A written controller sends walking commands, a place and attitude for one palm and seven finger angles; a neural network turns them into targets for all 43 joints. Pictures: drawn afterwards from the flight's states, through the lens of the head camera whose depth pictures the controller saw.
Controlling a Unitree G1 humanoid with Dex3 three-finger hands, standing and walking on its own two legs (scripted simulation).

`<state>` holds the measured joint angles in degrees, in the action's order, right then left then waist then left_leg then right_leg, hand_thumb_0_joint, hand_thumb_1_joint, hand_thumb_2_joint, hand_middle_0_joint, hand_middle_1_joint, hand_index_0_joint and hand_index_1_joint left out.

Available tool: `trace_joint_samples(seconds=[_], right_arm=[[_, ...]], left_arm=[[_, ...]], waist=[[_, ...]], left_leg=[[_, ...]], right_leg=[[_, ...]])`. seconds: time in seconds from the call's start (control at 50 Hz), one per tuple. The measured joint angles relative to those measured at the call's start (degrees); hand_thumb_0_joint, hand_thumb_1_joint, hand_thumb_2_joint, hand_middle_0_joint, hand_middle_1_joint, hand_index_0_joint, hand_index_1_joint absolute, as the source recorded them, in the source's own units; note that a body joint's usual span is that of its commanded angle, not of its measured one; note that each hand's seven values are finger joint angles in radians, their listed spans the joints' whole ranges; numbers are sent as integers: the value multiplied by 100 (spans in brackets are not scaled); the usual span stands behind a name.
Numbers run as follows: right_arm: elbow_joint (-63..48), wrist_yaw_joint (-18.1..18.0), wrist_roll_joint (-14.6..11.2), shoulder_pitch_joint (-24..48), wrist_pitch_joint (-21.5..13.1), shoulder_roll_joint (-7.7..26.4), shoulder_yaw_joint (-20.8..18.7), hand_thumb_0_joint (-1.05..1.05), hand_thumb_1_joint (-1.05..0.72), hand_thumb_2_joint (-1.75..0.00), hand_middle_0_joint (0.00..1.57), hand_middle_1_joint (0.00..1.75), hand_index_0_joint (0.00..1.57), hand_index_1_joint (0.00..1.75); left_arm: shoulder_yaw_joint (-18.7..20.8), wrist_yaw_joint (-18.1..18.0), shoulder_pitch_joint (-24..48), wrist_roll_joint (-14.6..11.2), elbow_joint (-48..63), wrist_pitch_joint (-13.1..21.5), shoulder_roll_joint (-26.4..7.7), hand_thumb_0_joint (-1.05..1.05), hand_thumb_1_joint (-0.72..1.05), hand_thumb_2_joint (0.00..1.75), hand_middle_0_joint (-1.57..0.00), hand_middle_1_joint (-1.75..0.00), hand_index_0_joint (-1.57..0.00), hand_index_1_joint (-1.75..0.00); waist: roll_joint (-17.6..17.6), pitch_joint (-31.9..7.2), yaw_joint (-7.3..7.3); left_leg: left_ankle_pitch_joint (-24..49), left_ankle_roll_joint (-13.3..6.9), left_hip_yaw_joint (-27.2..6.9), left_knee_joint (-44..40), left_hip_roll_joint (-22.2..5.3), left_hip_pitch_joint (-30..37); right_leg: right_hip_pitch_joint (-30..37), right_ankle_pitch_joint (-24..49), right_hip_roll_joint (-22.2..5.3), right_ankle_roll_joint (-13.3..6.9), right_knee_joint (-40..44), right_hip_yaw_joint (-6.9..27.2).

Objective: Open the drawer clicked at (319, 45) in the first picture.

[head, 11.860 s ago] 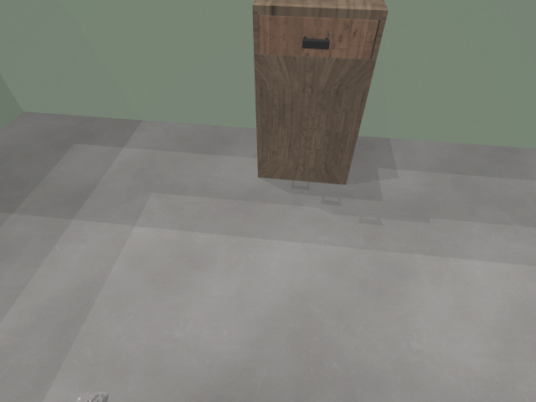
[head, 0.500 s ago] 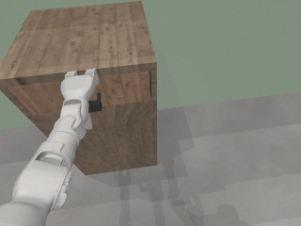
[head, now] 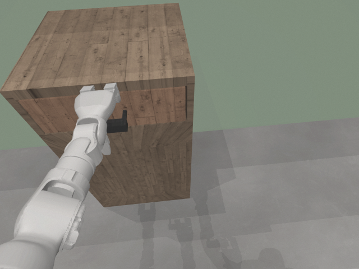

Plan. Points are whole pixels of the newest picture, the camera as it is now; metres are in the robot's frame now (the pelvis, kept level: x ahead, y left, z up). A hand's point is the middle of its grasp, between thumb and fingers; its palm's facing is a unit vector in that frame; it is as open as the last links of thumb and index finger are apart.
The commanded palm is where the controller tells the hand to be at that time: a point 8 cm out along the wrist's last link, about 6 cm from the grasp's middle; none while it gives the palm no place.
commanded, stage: lower the fingers behind the handle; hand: left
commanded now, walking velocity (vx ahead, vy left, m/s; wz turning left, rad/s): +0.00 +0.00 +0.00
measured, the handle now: (109, 120) +0.51 +0.20 +0.00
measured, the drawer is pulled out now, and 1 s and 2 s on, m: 0.00 0.00 0.00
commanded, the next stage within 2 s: lift the fingers back up to retry in 1.68 s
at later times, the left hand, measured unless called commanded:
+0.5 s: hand (110, 125) +0.47 +0.18 +0.03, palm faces -0.03 -0.03 -1.00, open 13.8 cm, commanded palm +0.45 +0.19 +0.09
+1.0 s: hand (110, 133) +0.45 +0.18 +0.01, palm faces -0.01 -0.02 -1.00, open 14.0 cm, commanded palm +0.43 +0.19 +0.06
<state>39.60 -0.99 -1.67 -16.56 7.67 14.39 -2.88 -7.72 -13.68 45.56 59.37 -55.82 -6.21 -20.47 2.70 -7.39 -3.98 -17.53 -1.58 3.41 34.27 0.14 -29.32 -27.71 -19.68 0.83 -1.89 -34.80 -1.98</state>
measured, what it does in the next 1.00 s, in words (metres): stands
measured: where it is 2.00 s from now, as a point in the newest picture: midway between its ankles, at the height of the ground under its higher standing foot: outside the picture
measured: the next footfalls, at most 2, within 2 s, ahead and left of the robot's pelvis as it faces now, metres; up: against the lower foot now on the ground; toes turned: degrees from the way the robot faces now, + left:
none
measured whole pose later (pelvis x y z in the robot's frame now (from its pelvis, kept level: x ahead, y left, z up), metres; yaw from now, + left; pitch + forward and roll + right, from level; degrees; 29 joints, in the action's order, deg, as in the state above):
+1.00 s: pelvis -0.01 +0.00 -0.01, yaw +0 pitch +17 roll +0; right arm 41.4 -0.2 -0.5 -18.6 6.7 13.8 -3.7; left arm -6.6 -22.7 44.7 61.8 -60.5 -5.5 -18.6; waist 2.6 -9.1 -5.2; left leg -19.8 -1.7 3.0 41.3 -0.4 -38.2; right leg -36.1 -21.4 1.2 -1.9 -40.8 -2.4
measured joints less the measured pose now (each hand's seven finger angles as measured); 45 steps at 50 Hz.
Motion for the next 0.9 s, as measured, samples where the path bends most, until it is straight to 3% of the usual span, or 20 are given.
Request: trace_joint_samples(seconds=[0.1,0.38,0.56,0.7,0.78,0.9], right_arm=[[-49,-20,12,-47,10,-38,3,1,-91,-90,20,30,20,30],[72,36,62,-187,1,-40,-71,1,-91,-90,20,30,20,30],[147,57,86,-205,12,-43,-71,1,-91,-90,20,30,20,30],[86,41,62,-198,16,-63,-38,1,-91,-90,20,30,20,30],[29,26,77,-235,-36,-64,-57,1,-91,-90,20,30,20,30],[106,54,104,-247,-107,-59,-101,1,-91,-90,20,30,20,30]], left_arm=[[55,65,-113,13,135,104,-42,0,-49,30,-32,-120,-31,-120],[33,-199,-143,83,-1,229,15,0,-49,30,-32,-120,-31,-120],[130,-550,-77,169,-212,108,127,0,-49,30,-33,-122,-33,-122],[129,-499,-34,168,-458,-75,108,0,-49,30,-33,-121,-32,-122],[165,-480,-180,145,-350,64,96,0,-49,30,-32,-121,-31,-121],[85,-750,-188,239,-331,180,116,0,-49,30,-32,-120,-28,-119]], waist=[[3,7,-3],[-2,-20,-36],[12,-79,-88],[0,-120,-151],[1,-113,-143],[-11,-135,-103]], left_leg=[[-22,-4,11,13,-2,-9],[-119,-14,-14,225,-5,-300],[-169,-20,12,358,-30,-482],[-156,-12,34,377,-54,-519],[-162,-12,33,427,-61,-570],[-204,-8,-17,602,-55,-768]], right_leg=[[-11,-16,2,4,-9,13],[-268,-93,-1,14,-169,-12],[-456,-122,19,18,-287,15],[-505,-99,41,8,-308,36],[-555,-104,46,5,-355,35],[-726,-159,35,-3,-515,-18]])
